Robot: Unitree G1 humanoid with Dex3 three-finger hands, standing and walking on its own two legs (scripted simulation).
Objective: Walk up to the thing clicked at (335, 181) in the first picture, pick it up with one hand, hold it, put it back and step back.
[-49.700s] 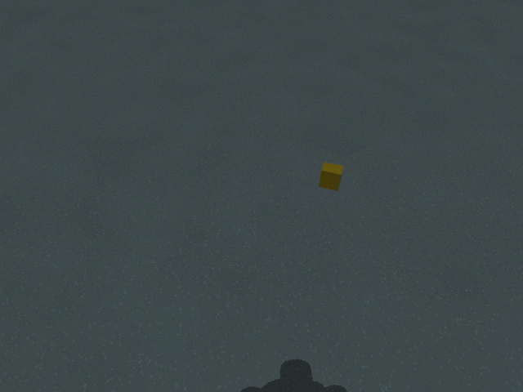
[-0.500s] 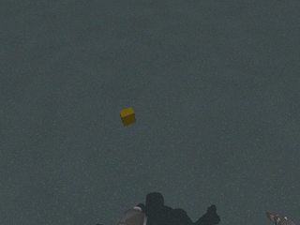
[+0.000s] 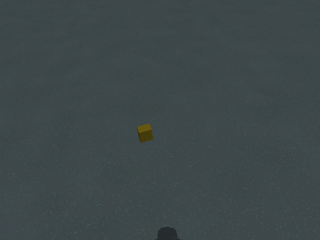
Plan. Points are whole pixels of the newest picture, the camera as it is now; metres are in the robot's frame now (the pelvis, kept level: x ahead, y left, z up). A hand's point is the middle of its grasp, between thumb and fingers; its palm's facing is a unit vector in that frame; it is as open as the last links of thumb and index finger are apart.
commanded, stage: step back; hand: left
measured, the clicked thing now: (145, 133) +1.05 +0.20 -0.70
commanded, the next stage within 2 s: stand in 0.56 s
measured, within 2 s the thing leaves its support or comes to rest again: neither
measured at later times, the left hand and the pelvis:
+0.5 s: hand out of the picture +0.13 +0.29 -0.15, palm faces +0.04 -0.93 -0.35, open 7.4 cm; pelvis +0.05 +0.03 +0.01, yaw +1 degrees
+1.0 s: hand out of the picture +0.12 +0.28 -0.14, palm faces -0.01 -0.94 -0.33, open 7.4 cm; pelvis +0.03 +0.03 +0.02, yaw +0 degrees
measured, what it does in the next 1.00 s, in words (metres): steps on the spot: left foot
